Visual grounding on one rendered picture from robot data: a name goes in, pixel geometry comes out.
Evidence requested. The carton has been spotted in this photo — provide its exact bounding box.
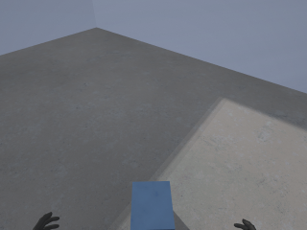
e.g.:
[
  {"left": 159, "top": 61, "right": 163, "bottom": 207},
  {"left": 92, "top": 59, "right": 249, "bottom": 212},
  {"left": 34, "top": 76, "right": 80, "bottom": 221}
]
[{"left": 130, "top": 181, "right": 176, "bottom": 230}]

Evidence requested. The robot right hand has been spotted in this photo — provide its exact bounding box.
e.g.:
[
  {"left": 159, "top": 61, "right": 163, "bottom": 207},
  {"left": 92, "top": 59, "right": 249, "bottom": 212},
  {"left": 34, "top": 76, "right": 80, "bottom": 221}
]
[{"left": 234, "top": 219, "right": 256, "bottom": 230}]

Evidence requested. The robot left hand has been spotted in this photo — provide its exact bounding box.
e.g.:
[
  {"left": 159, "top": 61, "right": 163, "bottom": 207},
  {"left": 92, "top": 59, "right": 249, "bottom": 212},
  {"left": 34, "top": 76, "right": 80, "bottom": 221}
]
[{"left": 33, "top": 212, "right": 59, "bottom": 230}]

